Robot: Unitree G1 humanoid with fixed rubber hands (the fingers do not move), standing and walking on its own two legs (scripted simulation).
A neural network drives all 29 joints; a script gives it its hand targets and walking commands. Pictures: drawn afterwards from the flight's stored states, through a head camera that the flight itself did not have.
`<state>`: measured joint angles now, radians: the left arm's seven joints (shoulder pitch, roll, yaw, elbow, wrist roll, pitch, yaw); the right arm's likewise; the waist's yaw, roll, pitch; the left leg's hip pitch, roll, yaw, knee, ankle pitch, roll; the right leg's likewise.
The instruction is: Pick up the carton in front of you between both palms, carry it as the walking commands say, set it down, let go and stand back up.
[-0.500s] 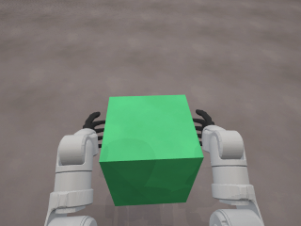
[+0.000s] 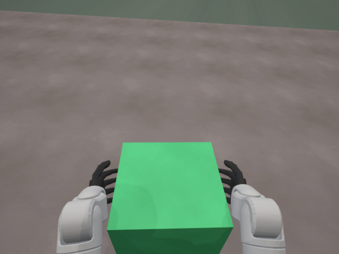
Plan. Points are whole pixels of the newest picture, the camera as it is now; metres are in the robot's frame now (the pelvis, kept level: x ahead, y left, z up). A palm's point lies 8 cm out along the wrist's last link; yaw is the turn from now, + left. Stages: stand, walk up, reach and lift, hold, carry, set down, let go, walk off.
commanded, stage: carry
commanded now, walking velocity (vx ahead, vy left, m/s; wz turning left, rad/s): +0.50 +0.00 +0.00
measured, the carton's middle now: (167, 208) +0.26 +0.00 +0.00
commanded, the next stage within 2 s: none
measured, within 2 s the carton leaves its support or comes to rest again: neither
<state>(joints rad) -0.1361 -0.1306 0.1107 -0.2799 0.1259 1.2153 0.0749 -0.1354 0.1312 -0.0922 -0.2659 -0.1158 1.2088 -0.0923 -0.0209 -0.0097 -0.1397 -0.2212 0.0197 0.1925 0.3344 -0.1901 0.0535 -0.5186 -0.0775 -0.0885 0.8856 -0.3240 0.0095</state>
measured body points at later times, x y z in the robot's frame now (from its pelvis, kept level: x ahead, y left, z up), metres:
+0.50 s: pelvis +0.30 -0.04 +0.00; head +0.29 -0.05 +0.45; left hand +0.56 +0.13 +0.08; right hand +0.58 -0.17 +0.07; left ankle +0.35 +0.11 -0.69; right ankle +0.28 -0.13 -0.75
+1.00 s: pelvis +0.53 +0.00 -0.01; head +0.52 +0.01 +0.44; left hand +0.81 +0.16 +0.08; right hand +0.81 -0.15 +0.08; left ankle +0.53 +0.09 -0.75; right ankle +0.49 -0.11 -0.75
